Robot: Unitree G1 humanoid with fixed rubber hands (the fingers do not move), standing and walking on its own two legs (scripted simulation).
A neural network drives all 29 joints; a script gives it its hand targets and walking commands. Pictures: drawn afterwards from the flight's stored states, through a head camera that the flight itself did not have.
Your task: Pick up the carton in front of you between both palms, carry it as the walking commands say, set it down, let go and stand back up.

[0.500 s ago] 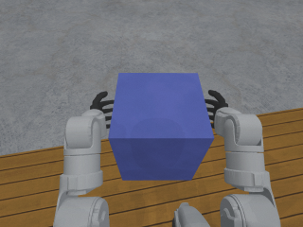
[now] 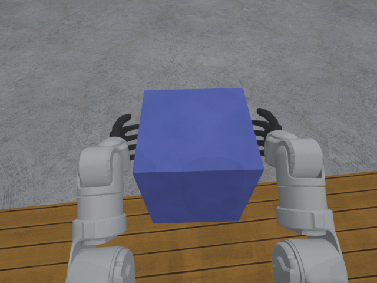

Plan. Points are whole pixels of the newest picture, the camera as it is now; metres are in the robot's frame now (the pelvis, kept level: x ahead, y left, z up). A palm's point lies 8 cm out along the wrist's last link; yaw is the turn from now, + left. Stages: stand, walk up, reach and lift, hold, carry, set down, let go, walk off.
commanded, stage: carry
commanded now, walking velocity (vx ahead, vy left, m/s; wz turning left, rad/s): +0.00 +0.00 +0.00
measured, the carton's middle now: (194, 160) +0.38 +0.01 +0.03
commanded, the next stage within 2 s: none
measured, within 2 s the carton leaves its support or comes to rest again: neither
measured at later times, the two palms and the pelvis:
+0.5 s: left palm (101, 154) +0.33 +0.18 +0.13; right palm (265, 154) +0.33 -0.12 +0.13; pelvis -0.01 +0.03 +0.00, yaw -1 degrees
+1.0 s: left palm (116, 118) +0.44 +0.18 +0.11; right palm (253, 110) +0.46 -0.12 +0.11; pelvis +0.10 +0.02 -0.01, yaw +0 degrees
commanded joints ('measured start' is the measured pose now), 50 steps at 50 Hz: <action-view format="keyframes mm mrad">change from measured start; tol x16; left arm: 1 -689 -1057 -682 -57 -425 -8 -262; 38 -679 -1055 -494 194 -369 -13 -247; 50 -827 -1093 -612 -78 -468 -8 -227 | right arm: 1 -633 1054 636 -58 383 -18 223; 50 -758 1126 552 -8 441 -2 204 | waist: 1 2 41 -652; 31 -80 161 -409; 38 30 -209 -405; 50 68 -140 -453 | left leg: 1 251 153 -108 37 605 96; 20 169 172 -110 -62 393 111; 26 92 209 -263 -277 -464 176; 33 235 245 -236 -183 -33 209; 40 -496 31 -13 421 -444 67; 50 -253 28 35 69 27 32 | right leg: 1 262 -142 107 59 532 -34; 20 224 -148 118 -25 226 -6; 25 76 -92 83 -22 -420 -16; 31 -106 -11 -30 124 -323 9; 35 223 -6 -39 -73 -223 1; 38 539 -369 533 -206 -146 -163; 40 538 -415 578 -156 7 -203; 50 441 -232 186 -89 210 -84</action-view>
